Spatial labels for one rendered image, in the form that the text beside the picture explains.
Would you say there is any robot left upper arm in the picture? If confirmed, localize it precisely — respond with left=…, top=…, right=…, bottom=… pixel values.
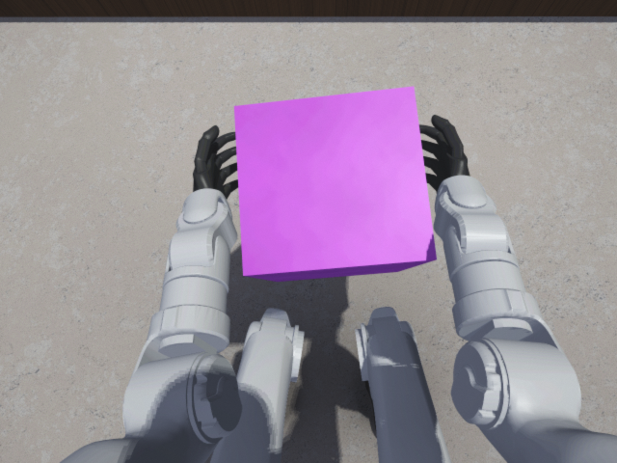
left=60, top=351, right=242, bottom=463

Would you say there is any carton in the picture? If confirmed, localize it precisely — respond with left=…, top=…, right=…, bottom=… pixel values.
left=234, top=87, right=437, bottom=282

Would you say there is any right robot hand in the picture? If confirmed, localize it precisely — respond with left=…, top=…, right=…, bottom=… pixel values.
left=419, top=115, right=469, bottom=192

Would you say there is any robot right upper arm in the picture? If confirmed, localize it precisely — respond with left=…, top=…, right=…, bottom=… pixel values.
left=451, top=338, right=617, bottom=463

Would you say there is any robot right forearm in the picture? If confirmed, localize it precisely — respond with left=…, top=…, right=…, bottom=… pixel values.
left=434, top=176, right=581, bottom=413

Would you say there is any left robot shin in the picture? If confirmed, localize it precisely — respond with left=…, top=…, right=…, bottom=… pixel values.
left=242, top=308, right=291, bottom=354

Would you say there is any left robot hand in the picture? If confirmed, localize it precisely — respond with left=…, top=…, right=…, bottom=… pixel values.
left=193, top=125, right=238, bottom=199

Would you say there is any robot left thigh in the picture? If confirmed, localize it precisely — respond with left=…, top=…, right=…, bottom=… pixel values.
left=210, top=316, right=305, bottom=463

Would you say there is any robot left forearm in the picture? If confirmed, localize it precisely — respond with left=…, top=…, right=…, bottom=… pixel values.
left=122, top=188, right=237, bottom=428

